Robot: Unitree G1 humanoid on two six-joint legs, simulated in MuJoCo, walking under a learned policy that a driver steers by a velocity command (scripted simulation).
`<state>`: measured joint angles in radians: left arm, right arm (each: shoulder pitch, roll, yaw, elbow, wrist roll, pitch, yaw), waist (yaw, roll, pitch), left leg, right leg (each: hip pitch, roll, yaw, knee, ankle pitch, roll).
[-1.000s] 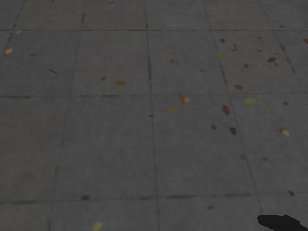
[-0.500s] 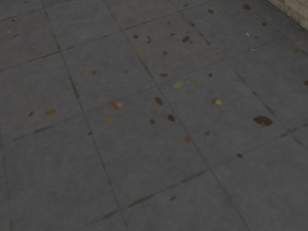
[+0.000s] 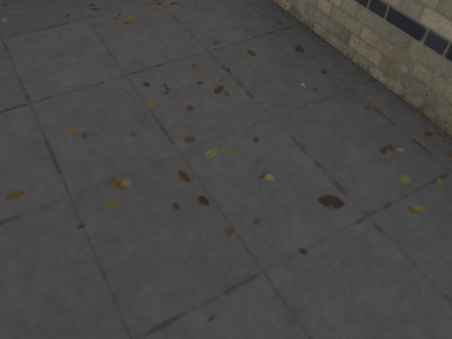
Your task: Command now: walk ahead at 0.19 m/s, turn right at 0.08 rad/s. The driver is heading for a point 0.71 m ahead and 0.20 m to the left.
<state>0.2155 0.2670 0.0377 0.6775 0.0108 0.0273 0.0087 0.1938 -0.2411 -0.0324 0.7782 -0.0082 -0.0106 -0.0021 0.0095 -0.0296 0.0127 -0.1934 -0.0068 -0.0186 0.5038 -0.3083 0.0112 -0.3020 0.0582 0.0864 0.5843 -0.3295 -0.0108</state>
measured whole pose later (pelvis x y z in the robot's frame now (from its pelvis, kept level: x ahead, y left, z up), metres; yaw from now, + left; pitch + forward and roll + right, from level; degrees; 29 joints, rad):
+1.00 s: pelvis +0.42 +0.02 +0.01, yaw +19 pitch +2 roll +0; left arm 0.12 0.31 0.03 0.63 0.02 -0.10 0.01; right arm 0.32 -0.29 -0.06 0.71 0.02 -0.05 0.01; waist -0.05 -0.03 0.04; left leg -0.19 -0.14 -0.11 0.34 -0.17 0.10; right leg -0.69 -0.11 0.11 0.89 -0.14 0.07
